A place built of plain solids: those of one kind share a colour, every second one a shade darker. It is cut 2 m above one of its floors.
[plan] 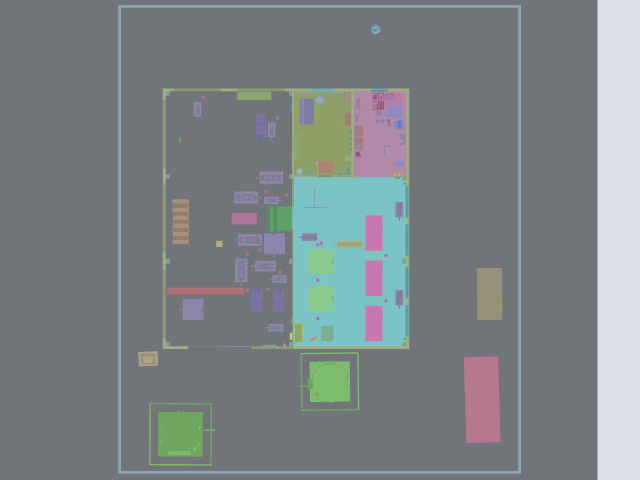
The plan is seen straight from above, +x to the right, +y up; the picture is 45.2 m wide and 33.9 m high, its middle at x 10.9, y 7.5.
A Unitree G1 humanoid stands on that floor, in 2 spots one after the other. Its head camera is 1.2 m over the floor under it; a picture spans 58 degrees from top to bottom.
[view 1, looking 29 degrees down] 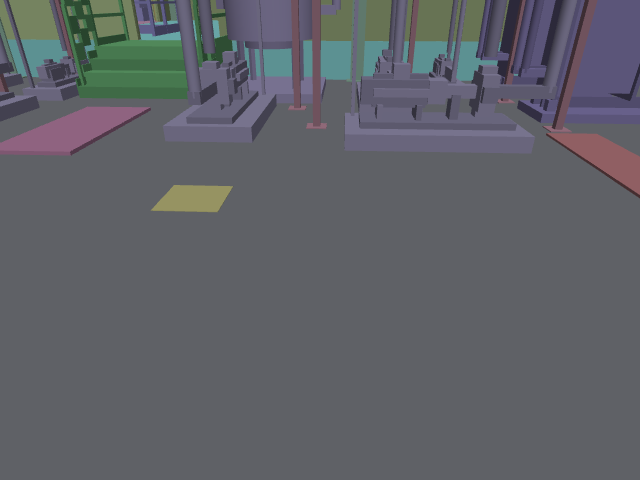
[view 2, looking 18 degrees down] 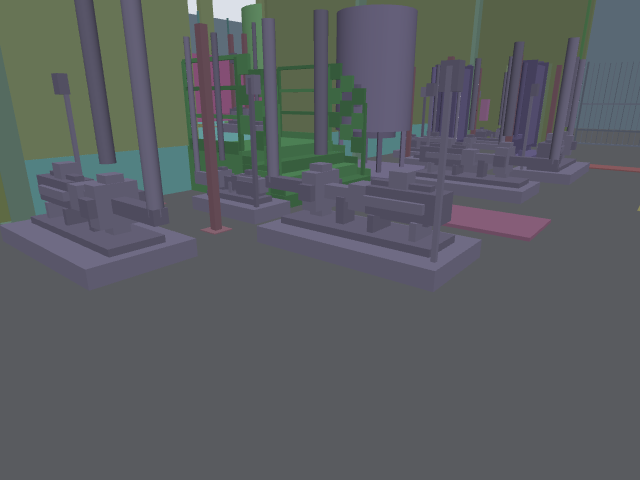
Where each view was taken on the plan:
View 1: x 1.07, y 6.21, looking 3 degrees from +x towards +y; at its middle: ground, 2.48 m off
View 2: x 3.80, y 13.40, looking -51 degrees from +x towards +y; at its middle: pump_unit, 3.40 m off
